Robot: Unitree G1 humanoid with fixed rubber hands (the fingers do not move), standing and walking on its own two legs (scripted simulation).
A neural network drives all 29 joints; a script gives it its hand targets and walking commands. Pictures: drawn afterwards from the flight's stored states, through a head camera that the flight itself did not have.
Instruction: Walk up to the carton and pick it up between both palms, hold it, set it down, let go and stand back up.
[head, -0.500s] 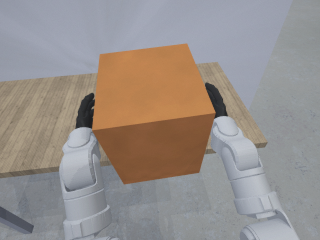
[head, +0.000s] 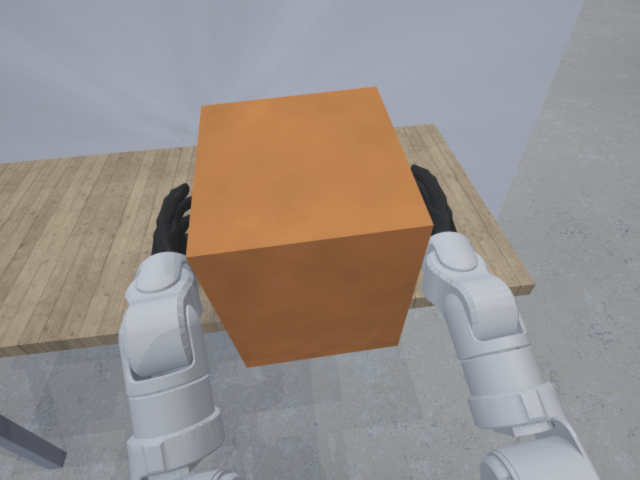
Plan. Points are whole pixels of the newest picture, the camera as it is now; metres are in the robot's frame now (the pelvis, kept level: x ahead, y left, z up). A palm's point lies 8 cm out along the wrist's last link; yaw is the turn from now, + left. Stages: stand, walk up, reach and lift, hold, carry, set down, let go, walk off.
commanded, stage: hold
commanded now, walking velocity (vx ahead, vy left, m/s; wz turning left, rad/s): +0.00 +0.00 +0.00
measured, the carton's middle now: (307, 235) +0.38 +0.00 +0.14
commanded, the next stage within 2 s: none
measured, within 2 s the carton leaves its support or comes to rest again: neither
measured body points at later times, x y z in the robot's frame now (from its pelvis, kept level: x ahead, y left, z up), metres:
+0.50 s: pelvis +0.00 +0.00 +0.00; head +0.00 -0.01 +0.45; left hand +0.35 +0.14 +0.17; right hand +0.36 -0.15 +0.15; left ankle -0.01 +0.11 -0.76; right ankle +0.00 -0.12 -0.76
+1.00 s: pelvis +0.00 +0.00 +0.00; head +0.00 -0.01 +0.45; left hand +0.35 +0.14 +0.17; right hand +0.36 -0.15 +0.15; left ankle -0.01 +0.11 -0.76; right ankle +0.00 -0.12 -0.76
